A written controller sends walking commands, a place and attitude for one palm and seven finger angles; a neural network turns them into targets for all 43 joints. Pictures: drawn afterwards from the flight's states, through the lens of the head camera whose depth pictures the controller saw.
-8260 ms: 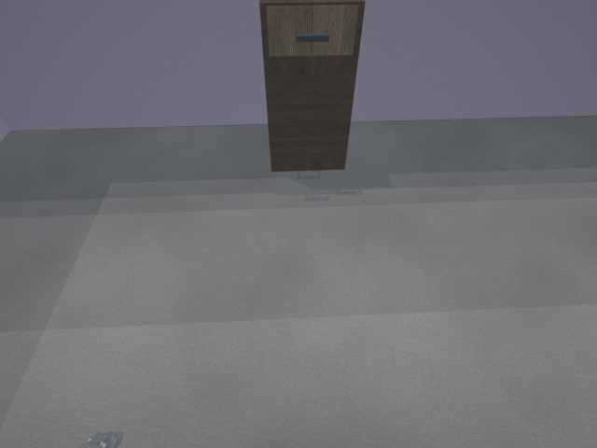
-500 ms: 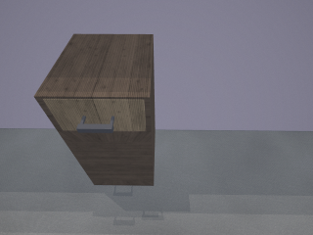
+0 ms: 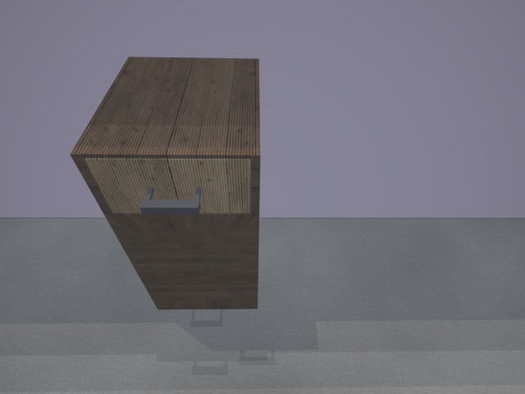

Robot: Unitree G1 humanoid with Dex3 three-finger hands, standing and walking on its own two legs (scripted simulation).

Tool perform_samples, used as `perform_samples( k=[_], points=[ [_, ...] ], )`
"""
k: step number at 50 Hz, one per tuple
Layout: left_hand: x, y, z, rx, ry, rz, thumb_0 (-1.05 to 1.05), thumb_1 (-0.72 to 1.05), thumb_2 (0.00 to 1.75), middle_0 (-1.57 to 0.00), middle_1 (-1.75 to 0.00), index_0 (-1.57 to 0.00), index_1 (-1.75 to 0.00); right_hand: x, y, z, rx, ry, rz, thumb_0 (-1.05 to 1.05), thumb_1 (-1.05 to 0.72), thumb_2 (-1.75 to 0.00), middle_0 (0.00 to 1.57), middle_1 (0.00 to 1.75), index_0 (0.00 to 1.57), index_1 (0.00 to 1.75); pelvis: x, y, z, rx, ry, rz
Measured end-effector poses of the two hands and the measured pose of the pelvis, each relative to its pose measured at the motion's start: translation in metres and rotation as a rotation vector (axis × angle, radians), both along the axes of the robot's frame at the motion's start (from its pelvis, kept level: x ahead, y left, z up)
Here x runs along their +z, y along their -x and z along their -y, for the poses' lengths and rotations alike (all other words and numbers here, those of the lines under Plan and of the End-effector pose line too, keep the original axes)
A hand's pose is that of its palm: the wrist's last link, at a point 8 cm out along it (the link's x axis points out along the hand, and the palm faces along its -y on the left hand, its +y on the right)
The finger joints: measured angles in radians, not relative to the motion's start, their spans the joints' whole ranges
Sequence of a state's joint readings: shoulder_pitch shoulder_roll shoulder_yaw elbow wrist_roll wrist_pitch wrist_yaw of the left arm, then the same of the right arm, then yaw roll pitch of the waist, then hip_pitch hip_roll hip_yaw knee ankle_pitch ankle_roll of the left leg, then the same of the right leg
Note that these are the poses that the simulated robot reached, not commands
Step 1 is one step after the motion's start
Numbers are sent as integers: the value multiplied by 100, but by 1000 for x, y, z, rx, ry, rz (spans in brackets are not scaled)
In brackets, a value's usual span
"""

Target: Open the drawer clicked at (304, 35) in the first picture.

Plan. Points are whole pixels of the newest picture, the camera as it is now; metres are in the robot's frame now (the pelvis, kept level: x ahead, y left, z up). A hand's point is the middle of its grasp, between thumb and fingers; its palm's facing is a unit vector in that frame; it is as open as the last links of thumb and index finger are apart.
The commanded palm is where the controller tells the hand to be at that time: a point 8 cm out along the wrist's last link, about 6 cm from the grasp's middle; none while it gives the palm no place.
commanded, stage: raise the hand with hooked fingers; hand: left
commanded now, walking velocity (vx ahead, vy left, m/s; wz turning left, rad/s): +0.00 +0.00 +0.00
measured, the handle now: (172, 199) +0.52 +0.23 -0.07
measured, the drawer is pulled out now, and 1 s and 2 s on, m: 0.00 0.00 0.00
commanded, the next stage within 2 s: move the hooked fingers above the handle in 1.98 s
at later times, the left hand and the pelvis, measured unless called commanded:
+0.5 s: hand (131, 389) +0.15 +0.21 -0.07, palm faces -0.06 -0.12 -0.99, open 8.5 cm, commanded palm +0.14 +0.22 -0.01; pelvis -0.03 -0.04 -0.04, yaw +0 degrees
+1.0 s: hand (126, 323) +0.22 +0.22 +0.00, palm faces +0.01 -0.09 -1.00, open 11.5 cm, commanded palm +0.20 +0.22 +0.06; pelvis -0.01 -0.03 -0.03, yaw +0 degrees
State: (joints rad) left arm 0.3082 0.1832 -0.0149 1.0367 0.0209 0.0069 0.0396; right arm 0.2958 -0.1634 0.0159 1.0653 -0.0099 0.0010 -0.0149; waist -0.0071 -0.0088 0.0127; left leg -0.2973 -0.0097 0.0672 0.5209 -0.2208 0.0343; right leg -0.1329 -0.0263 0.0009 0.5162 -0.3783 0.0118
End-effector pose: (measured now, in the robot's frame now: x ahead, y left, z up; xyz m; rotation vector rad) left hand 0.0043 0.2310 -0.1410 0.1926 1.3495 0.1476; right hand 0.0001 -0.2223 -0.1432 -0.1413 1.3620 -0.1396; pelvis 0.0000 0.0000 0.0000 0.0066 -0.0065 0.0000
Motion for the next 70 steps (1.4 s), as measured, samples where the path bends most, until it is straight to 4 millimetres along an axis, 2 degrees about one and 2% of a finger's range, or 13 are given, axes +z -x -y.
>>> perform_samples(
  k=[5, 6, 9, 14, 17, 20, 23, 29, 34, 40, 51, 58, 70],
  points=[
    [1, 28, 6, 17, 2, -74, 0, 91, 90, -19, -30, -20, -30, 0, 6, 1, 3, -8, -36, 0, -92, -90, 20, 30, 20, 30, 2, 0, 2, 1, 5, -12],
    [7, 22, 6, -28, -13, -55, 0, 91, 90, -20, -30, -20, -30, 1, 3, 2, 2, -2, -8, 0, -91, -90, 20, 30, 20, 30, 1, 1, 2, -1, 8, -17],
    [51, -32, 1, -159, -173, 273, 1, 90, 89, -20, -31, -21, -31, 8, -22, 12, 4, 51, 197, 1, -92, -90, 20, 30, 21, 30, -3, 6, 4, -5, -14, -37],
    [123, -127, 3, -512, -604, 687, 1, 84, 87, -21, -34, -21, -35, 11, -89, 31, 48, 86, 487, 1, -92, -90, 20, 30, 20, 30, -18, 20, 10, 12, -12, -107],
    [146, -160, 7, -714, -905, 809, 1, 78, 84, -21, -38, -21, -38, 19, -131, 41, 83, 88, 603, 1, -91, -90, 20, 30, 20, 30, -30, 27, 18, -12, -15, -160],
    [146, -162, 15, -840, -1054, 825, 0, 72, 82, -21, -42, -22, -42, 30, -166, 47, 119, 73, 668, 1, -91, -90, 20, 30, 20, 30, -39, 31, 26, -31, -22, -187],
    [135, -142, 23, -906, -1070, 781, 0, 66, 79, -21, -46, -22, -46, 40, -193, 49, 177, 66, 699, 1, -91, -90, 19, 30, 20, 30, -43, 33, 34, -25, -25, -191],
    [126, -109, 19, -899, -1070, 740, 0, 51, 73, -24, -55, -25, -55, 39, -222, 40, 291, 84, 700, 1, -91, -90, 19, 30, 20, 30, -50, 32, 46, 23, -5, -187],
    [143, -133, 12, -887, -1154, 829, 0, 39, 68, -26, -62, -27, -63, 19, -223, 25, 317, 38, 668, 1, -91, -90, 19, 30, 20, 30, -59, 30, 49, 46, 13, -190],
    [169, -171, 13, -868, -1168, 831, 0, 25, 62, -26, -71, -27, -72, 1, -194, 15, 241, -39, 558, 1, -91, -90, 20, 30, 21, 30, -50, 21, 46, 29, 3, -185],
    [193, -195, 10, -949, -1102, 864, 0, 0, 51, -28, -88, -29, -88, 1, -150, 40, 147, 35, 406, 1, -91, -90, 20, 30, 21, 30, -30, 7, 29, 9, -4, -169],
    [208, -213, -1, -883, -1152, 906, 0, -16, 44, -29, -98, -30, -98, 12, -160, 44, 122, 64, 433, 1, -91, -90, 19, 30, 20, 30, -27, 6, 19, 11, 4, -150],
    [241, -240, -2, -906, -1133, 914, 0, -41, 33, -31, -115, -32, -115, 43, -191, 3, 155, -7, 557, 1, -91, -90, 19, 30, 20, 30, -14, 10, 10, 11, 6, -85]
  ],
)
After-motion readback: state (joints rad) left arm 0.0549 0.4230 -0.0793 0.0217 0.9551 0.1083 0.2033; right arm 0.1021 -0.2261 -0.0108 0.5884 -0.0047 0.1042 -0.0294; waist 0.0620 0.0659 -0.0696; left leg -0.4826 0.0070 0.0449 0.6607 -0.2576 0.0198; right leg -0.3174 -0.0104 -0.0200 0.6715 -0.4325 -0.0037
